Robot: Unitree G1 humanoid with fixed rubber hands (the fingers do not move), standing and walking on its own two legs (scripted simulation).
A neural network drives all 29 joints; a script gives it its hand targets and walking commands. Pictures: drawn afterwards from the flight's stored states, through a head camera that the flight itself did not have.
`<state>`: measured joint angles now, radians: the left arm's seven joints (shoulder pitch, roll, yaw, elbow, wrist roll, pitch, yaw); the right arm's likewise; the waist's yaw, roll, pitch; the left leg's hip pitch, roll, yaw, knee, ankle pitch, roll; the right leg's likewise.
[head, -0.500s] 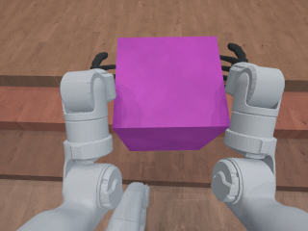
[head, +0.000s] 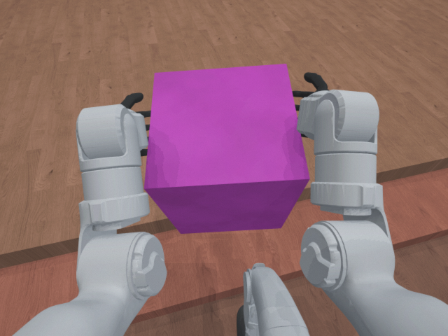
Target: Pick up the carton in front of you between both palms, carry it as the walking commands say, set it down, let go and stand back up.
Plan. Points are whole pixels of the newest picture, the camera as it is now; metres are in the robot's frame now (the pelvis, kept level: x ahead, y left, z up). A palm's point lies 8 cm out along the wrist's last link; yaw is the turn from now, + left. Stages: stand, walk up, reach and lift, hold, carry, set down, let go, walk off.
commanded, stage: carry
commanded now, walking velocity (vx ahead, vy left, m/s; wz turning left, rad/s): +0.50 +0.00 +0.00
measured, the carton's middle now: (226, 160) +0.42 -0.05 +0.09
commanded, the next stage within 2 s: none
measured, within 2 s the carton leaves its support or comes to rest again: neither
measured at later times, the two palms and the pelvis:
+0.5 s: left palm out of the picture +0.71 +0.13 +0.33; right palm out of the picture +0.75 -0.15 +0.32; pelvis +0.34 -0.03 +0.11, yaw +1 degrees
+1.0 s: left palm out of the picture +1.05 +0.09 +0.40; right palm out of the picture +1.09 -0.19 +0.42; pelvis +0.67 -0.08 +0.21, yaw +1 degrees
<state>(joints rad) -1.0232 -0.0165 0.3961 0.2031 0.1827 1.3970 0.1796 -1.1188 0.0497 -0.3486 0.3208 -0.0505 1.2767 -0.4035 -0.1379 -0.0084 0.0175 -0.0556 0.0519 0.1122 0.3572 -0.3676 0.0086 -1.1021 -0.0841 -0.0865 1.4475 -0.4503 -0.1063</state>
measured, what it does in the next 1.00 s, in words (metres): climbs: right foot 0.10 m higher, then left foot 0.10 m higher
